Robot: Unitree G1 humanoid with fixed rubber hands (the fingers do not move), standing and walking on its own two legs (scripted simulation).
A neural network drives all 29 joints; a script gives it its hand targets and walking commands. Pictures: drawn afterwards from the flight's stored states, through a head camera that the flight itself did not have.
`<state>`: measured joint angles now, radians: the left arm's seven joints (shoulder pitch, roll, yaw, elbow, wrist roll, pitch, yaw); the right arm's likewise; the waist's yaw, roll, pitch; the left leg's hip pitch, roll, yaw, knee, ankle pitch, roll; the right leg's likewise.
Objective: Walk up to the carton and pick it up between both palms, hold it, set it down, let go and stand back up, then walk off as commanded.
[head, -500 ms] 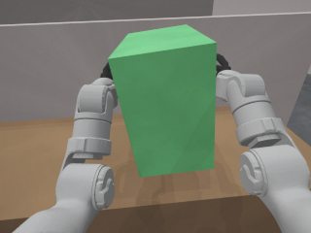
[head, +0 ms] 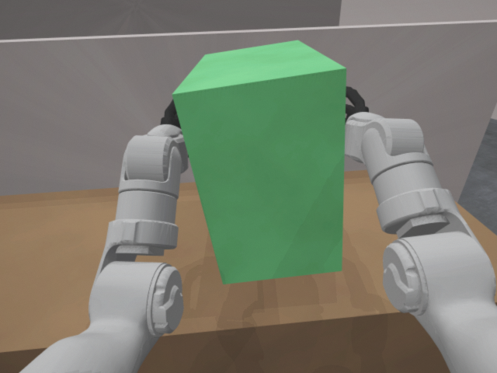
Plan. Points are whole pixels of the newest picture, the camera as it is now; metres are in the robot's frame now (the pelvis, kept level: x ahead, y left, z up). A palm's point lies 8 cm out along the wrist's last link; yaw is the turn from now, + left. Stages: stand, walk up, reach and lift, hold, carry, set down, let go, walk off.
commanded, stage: hold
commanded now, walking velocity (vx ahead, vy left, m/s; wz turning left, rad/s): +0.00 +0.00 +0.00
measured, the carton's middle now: (264, 148) +0.42 +0.00 +0.26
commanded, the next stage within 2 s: set down in 0.20 s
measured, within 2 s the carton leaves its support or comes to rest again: neither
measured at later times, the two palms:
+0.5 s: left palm (169, 139) +0.36 +0.14 +0.31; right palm (351, 127) +0.37 -0.13 +0.32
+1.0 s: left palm (178, 153) +0.40 +0.15 +0.27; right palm (340, 147) +0.41 -0.13 +0.27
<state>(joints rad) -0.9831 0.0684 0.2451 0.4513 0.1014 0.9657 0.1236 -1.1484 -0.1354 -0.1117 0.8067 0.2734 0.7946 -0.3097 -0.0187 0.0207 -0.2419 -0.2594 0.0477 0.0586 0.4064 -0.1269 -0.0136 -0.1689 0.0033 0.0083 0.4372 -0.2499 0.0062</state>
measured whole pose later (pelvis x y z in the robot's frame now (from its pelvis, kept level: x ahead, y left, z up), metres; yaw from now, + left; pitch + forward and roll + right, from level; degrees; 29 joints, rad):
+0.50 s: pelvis +0.00 +0.00 +0.00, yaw +0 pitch -1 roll +0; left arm -0.99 0.07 0.30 0.51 0.10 0.88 0.11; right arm -1.17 -0.12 -0.11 0.87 0.28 0.72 -0.32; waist -0.02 0.02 -0.24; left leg -0.26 0.05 0.06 0.41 -0.13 -0.01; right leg -0.17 0.00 0.01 0.44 -0.25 0.01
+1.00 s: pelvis +0.00 +0.00 +0.00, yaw +0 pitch -1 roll +0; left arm -1.00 0.07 0.35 0.66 0.11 0.64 0.09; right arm -1.16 -0.10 -0.11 1.00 0.28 0.47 -0.31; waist -0.02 0.02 -0.16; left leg -0.26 0.05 0.06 0.41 -0.13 -0.01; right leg -0.17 0.00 0.01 0.44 -0.25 0.01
